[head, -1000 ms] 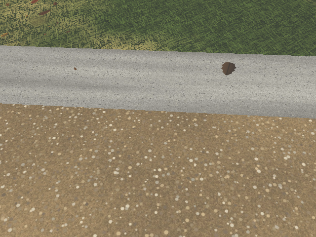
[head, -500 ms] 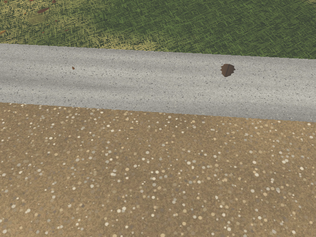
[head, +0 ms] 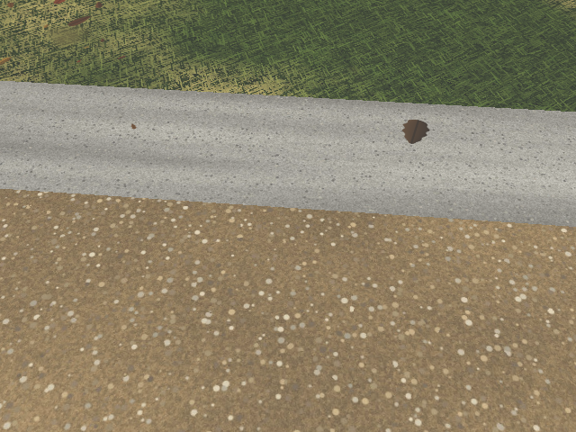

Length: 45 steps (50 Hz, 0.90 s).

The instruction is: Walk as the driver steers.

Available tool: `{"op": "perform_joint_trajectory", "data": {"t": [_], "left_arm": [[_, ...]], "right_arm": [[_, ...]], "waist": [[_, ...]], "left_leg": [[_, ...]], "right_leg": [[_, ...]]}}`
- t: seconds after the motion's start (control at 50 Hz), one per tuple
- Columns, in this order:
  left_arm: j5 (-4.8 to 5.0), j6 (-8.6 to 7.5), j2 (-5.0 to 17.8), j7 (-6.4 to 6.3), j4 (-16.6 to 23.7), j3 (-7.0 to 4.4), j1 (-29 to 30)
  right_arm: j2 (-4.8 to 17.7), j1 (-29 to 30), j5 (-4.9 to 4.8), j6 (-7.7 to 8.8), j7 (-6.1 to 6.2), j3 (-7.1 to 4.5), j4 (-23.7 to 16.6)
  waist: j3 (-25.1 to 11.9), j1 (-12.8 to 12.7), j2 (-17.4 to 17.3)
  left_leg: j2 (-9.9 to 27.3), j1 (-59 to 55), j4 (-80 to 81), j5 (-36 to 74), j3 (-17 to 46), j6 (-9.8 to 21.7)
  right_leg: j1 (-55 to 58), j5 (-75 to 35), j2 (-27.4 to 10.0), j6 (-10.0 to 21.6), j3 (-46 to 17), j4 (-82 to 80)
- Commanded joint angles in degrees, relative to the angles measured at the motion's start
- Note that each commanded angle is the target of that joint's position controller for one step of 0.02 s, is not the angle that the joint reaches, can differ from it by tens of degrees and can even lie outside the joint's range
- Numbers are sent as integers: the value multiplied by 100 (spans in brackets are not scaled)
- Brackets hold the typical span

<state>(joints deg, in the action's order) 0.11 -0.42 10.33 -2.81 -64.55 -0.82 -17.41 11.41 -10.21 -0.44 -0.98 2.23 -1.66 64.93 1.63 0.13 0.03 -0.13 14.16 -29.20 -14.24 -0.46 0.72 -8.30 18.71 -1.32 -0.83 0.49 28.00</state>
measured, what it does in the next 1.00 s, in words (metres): walks ahead: left foot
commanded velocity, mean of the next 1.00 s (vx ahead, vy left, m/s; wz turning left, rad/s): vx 0.41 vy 0.00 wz -0.13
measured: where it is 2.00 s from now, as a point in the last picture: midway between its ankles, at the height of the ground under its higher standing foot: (368, 276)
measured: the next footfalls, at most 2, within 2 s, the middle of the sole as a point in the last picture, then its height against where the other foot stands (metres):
left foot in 0.62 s outside the picture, level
right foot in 1.18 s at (373, 361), level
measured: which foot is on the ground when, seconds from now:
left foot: down 0.00-0.22, up 0.24-0.60, down 0.62-1.00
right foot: down 0.00-0.62, up 0.64-1.00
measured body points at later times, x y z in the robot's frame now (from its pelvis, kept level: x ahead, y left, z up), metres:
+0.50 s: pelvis +0.15 -0.02 +0.00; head +0.18 -0.03 +0.45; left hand +0.01 +0.21 -0.13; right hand +0.36 -0.24 -0.12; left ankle +0.32 +0.11 -0.69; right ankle -0.03 -0.13 -0.74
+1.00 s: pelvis +0.44 +0.01 +0.01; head +0.44 +0.00 +0.45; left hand +0.62 +0.24 -0.11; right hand +0.38 -0.25 -0.14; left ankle +0.37 +0.10 -0.74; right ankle +0.58 -0.19 -0.67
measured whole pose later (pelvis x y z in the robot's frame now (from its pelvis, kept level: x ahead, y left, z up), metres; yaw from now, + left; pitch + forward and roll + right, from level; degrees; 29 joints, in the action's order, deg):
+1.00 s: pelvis +0.44 +0.01 +0.01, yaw -10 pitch +1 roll +3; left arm 1.3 -3.3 13.6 0.1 -51.0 -4.7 -8.7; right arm 13.5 -18.9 0.9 6.0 0.7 -3.0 60.5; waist -0.4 3.1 1.4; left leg -3.0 -1.2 -11.9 -14.1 -12.5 2.4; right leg -42.4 -2.8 -7.4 2.6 -3.6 47.9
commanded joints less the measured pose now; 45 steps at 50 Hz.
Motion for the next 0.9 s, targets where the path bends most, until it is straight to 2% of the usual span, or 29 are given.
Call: {"op": "perform_joint_trajectory", "data": {"t": [0.02, 0.06, 0.1, 0.14, 0.16, 0.2, 0.22, 0.24, 0.26, 0.28, 0.3, 0.34, 0.38, 0.4, 0.44, 0.46, 0.48, 0.52, 0.56, 0.6, 0.62, 0.64, 0.66, 0.68, 0.7, 0.72, 0.76, 0.82, 0.9], "left_arm": [[48, -23, 577, -53, 129, -117, -389], [80, -149, 500, -37, 223, -110, -419], [91, -300, 397, 26, 324, -101, -341], [107, -417, 220, 109, 454, -75, -245], [115, -456, 221, 140, 487, -81, -231], [118, -503, 179, 172, 360, -88, -707], [130, -527, 296, 167, 136, -131, -1400], [176, -561, 875, 147, -141, -303, -2185], [155, -590, 1368, 201, -180, -437, -2541], [27, -621, 980, 213, -113, -327, -2445], [-21, -635, 838, 239, -28, -285, -2257], [22, -564, 692, 283, 92, -192, -1869], [-13, -455, 409, 243, 184, -82, -1685], [-36, -429, 403, 204, 300, -57, -1460], [-54, -447, 642, 123, 488, -82, -1204], [-26, -485, 862, 94, 479, -136, -1329], [24, -518, 1009, 83, 433, -186, -1427], [103, -544, 1037, 87, 373, -241, -1479], [69, -494, 1118, 96, 363, -301, -1442], [-14, -379, 1127, 109, 444, -312, -1268], [-113, -378, 849, 148, 614, -212, -1263], [-6, -491, -238, 236, 606, 52, -2135], [199, -651, 408, 266, 603, -114, -1574], [357, -705, 763, 250, 864, -231, -877], [329, -703, 822, 185, 950, -256, -542], [240, -630, 788, 122, 948, -330, -438], [236, -414, 496, 107, 883, -362, -790], [201, -244, 470, 82, 1096, -414, -423], [131, -290, 576, 175, 1395, -462, 337]], "right_arm": [[686, -240, -52, 43, 32, -146, -121], [675, -334, -89, 182, -3, -163, -178], [760, -709, -131, 331, -61, -213, -133], [950, -1000, -145, 417, -106, -274, -111], [986, -984, -126, 439, -112, -283, -155], [1016, -297, -134, 460, -124, -276, -448], [872, 417, -174, 474, -142, -232, -720], [426, 880, -197, 588, -171, -129, -989], [443, 933, -139, 744, -196, -120, -1156], [643, 903, -116, 817, -238, -177, -1103], [569, 702, -167, 858, -294, -167, -1063], [513, 781, -190, 876, -352, -168, -1122], [373, 916, -165, 838, -407, -144, -1244], [278, 1063, -152, 808, -440, -100, -1327], [85, 1566, -98, 748, -482, 4, -1545], [119, 1762, -97, 714, -484, 11, -1651], [236, 1853, -119, 683, -480, -6, -1736], [494, 1931, -155, 659, -473, -61, -1870], [792, 1528, -146, 675, -466, -198, -1850], [1192, -125, -194, 618, -408, -441, -1361], [1593, -1098, -111, 576, -341, -549, -1178], [1834, -1423, 28, 602, -398, -543, -1059], [1294, -1196, 4, 628, -410, -414, -1031], [1038, -582, -30, 681, -393, -335, -1105], [858, -39, -18, 752, -405, -271, -1199], [673, 228, 42, 813, -438, -228, -1171], [470, 284, 130, 843, -442, -184, -1029], [686, 125, 108, 875, -352, -227, -879], [869, -201, 162, 837, -186, -259, -810]], "waist": [[459, 23, -40], [743, 38, -170], [675, 160, -359], [493, 177, -817], [445, 122, -869], [531, -317, -784], [601, -730, -470], [597, -941, 861], [512, -981, 1855], [494, -818, 1108], [429, -623, 775], [488, -421, 408], [537, -313, 468], [620, -257, 478], [731, -282, 493], [724, -305, 600], [752, -268, 694], [755, -153, 723], [265, 158, 887], [-745, 955, 984], [-1492, 1198, 288], [-2679, 600, -1521], [-2194, 797, -1057], [-1080, 625, -811], [-647, 387, -174], [-369, 179, -81], [-247, -142, -422], [135, -219, -433], [255, -94, -209]], "left_leg": [[78, 161, 516, -2455, 198, 373], [342, 318, 623, -2859, 608, 557], [735, -7, 801, -2937, 1239, 811], [1355, -255, 1342, -3174, 2314, 1201], [1533, -79, 1543, -3163, 2651, 1314], [1335, 910, 1369, -2730, 2261, 1145], [906, 1672, 717, -2104, 1431, 826], [30, 2764, -1029, -1061, 31, 294], [-186, 3841, -2490, -1290, -332, 127], [50, 4375, -3479, -1663, 76, 208], [204, 4672, -4072, -1392, 197, 302], [490, 5002, -4269, -815, 131, 370], [587, 4464, -3693, -310, -64, 302], [522, 3963, -3088, 93, -212, 233], [265, 2504, -1622, 1117, -466, 124], [146, 1988, -1232, 1369, -544, 114], [96, 1766, -997, 1456, -516, 153], [46, 1702, -482, 1450, -430, 330], [-174, 1094, -311, 1271, -489, 525], [-295, -974, -325, 1173, -494, 802], [920, -2859, -468, 764, 956, 1131], [2476, -4285, 616, -535, 4059, 2147], [2245, -3669, 1358, -1088, 4465, 1886], [2127, -2621, 1445, -798, 3346, 1555], [1957, -1569, 1598, -158, 2521, 1350], [1734, -778, 1750, 288, 1854, 1166], [1431, -87, 2068, 328, 1043, 1001], [1433, 207, 2435, 494, 466, 1066], [1436, -332, 2465, 1062, -70, 1032]], "right_leg": [[-1049, 1889, 92, 371, 44, -383], [-1426, 2081, -19, 513, -115, -197], [-1758, 1690, -14, 542, -83, 258], [-1851, 990, 143, 549, 180, 930], [-1624, 820, 156, 623, 175, 1042], [-482, 703, 105, 857, 56, 348], [350, 709, -108, 987, -316, -342], [1386, 810, -833, 1274, -1693, -1081], [2228, -411, -1940, 1651, -3329, -1521], [2426, -1140, -2055, 1666, -3382, -1298], [2587, -1704, -1970, 1569, -3028, -1187], [2506, -2464, -1806, 1362, -2181, -1343], [1904, -2616, -1408, 1126, -1407, -1695], [1335, -2508, -1175, 1054, -1053, -1887], [104, -2192, -772, 960, -449, -2256], [-111, -2158, -837, 1000, -442, -2495], [-36, -2222, -952, 1023, -451, -2593], [570, -2959, -1115, 940, -368, -2372], [1229, -4967, -1260, 767, -268, -1524], [883, -6101, -1035, 510, -28, 525], [-664, -4074, -702, 383, -11, 2398], [-2385, 1130, 484, 133, -467, 4560], [-2895, 1237, 306, 290, -1127, 5323], [-3289, 787, 11, 392, -866, 5420], [-2975, 186, -349, 441, -754, 5133], [-2626, -124, -538, 465, -690, 4832], [-2065, -323, -729, 548, -738, 4457], [-2509, -612, -811, 501, -740, 4027], [-3384, -1760, -741, 344, -839, 3017]]}}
